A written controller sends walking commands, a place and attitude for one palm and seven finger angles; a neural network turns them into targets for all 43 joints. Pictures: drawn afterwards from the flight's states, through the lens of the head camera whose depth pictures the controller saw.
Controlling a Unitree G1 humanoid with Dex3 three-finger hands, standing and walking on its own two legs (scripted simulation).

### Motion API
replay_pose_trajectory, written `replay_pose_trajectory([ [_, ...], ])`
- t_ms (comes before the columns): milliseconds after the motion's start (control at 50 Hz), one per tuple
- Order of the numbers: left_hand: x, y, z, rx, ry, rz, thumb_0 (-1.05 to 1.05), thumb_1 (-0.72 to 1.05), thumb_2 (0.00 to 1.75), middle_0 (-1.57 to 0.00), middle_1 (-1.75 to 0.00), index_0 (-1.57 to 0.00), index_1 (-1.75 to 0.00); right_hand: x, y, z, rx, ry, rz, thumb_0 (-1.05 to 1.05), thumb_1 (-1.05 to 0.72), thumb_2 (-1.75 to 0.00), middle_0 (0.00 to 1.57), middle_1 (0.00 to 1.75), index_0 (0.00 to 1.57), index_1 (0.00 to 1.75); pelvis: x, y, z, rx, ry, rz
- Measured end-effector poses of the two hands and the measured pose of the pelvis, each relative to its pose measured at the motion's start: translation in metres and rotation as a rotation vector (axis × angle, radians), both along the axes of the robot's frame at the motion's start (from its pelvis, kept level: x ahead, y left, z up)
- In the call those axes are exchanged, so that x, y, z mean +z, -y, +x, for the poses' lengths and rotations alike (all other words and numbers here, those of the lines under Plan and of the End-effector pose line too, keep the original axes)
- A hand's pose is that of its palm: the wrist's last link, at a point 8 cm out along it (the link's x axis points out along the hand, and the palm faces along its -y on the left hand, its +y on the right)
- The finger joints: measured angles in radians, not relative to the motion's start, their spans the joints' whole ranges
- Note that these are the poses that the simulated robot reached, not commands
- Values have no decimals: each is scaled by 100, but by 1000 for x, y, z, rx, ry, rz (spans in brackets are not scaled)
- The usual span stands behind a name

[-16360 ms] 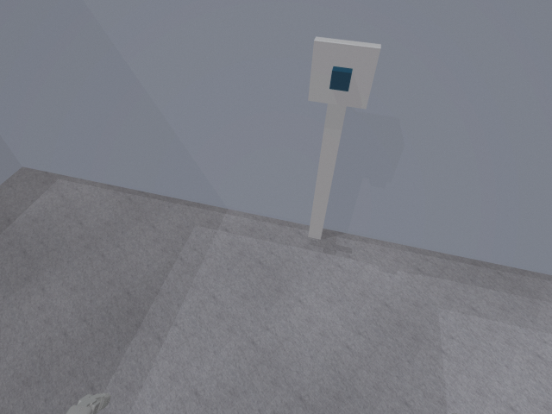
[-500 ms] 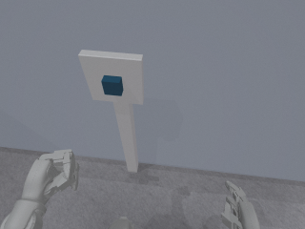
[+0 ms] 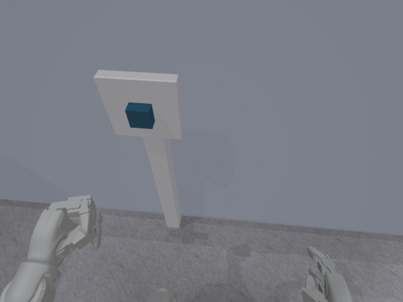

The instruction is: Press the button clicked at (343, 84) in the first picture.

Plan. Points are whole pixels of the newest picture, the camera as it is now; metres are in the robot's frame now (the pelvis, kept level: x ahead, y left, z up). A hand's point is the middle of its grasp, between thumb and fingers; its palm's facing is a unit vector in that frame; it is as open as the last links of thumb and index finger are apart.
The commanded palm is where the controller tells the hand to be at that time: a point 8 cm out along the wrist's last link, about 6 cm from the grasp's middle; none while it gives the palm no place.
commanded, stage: aim a knuckle at the button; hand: left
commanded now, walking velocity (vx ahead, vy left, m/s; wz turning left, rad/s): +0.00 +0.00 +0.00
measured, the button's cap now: (141, 114) +0.51 +0.17 +0.08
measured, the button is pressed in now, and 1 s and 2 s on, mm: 0 0 0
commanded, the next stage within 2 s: press the button with the knuckle in 1.98 s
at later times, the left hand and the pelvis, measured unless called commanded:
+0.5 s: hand (114, 198) +0.29 +0.18 +0.06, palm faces -0.08 -1.00 -0.02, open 3.1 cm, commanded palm +0.27 +0.24 +0.07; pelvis +0.00 +0.01 +0.00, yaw -1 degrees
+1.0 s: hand (133, 168) +0.37 +0.17 +0.05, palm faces -0.07 -1.00 -0.03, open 3.1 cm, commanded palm +0.35 +0.22 +0.05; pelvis +0.00 +0.00 -0.01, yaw -1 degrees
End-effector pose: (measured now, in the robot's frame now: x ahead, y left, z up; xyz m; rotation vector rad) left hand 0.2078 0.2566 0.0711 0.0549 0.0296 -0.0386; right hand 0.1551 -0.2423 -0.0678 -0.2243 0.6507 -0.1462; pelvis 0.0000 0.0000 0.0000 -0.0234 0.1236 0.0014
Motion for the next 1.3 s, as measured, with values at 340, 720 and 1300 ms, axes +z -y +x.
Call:
replay_pose_trajectory([
  [340, -9, 5, 39, -40, 13, -29, 1, 90, 90, -130, -150, -130, -150, -10, -9, -5, 16, -29, -8, 1, -91, -90, 20, 30, 21, 30, -4, -4, -6, 4, -19, -4],
  [720, -17, 20, 90, -27, 4, -19, 1, 90, 90, -130, -150, -130, -150, -22, -1, -27, -37, -148, -1, 1, -91, -90, 20, 30, 20, 30, -3, -6, 1, -16, -50, 10],
  [1300, -27, 42, 190, -23, 13, -27, 2, 90, 90, -130, -150, -130, -150, -53, 17, -88, -136, -395, -5, 1, -91, -90, 20, 30, 20, 30, -16, -1, -3, -31, -125, 11],
])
